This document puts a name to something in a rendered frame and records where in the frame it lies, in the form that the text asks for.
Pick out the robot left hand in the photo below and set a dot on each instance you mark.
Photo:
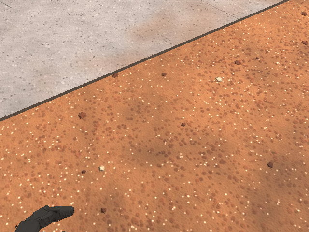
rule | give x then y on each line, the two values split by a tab
43	217

